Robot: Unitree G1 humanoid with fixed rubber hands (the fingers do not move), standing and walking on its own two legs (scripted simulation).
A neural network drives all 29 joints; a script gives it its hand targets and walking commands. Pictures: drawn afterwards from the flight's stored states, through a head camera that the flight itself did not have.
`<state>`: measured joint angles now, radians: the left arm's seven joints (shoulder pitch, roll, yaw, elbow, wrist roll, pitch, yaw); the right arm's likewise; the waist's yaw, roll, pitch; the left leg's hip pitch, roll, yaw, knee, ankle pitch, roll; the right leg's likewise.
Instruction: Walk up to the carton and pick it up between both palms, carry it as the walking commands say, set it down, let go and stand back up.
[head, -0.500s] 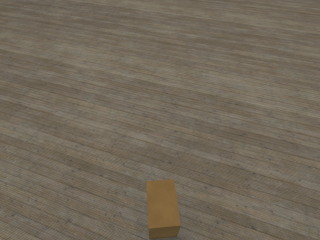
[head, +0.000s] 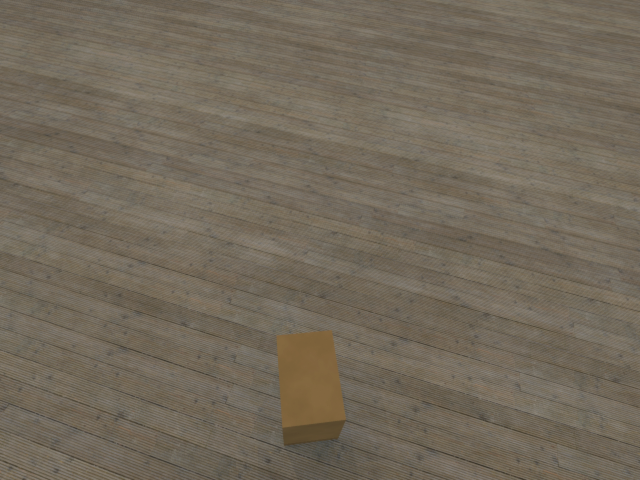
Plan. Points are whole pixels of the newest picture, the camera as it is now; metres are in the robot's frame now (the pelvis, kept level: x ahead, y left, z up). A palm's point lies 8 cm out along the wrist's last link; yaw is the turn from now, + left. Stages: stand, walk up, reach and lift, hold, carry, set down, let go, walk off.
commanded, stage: walk up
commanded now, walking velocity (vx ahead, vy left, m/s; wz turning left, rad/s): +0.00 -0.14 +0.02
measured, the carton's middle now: (307, 388) +0.44 -0.01 -0.67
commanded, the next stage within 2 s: stand in 1.82 s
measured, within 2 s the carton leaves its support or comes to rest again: neither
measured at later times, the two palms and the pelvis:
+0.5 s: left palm out of the picture +0.00 +0.11 -0.13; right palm out of the picture -0.01 -0.33 -0.16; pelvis -0.01 -0.10 +0.00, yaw +1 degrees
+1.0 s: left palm out of the picture -0.03 +0.14 -0.14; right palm out of the picture -0.04 -0.30 -0.15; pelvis -0.02 -0.09 +0.00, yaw +0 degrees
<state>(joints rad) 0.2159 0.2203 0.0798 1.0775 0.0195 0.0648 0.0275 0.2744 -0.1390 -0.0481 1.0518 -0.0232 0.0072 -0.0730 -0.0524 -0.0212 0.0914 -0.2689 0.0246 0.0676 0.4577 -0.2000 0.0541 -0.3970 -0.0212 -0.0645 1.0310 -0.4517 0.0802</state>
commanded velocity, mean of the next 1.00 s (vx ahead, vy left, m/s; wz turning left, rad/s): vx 0.02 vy -0.01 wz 0.00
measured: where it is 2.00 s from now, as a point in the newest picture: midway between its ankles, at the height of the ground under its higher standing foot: outside the picture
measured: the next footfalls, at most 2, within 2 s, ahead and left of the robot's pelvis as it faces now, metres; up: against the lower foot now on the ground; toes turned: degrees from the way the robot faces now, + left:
right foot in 0.24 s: +0.00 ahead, -0.19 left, +0.00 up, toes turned -4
left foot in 0.56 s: -0.01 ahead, +0.03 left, +0.00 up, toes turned +2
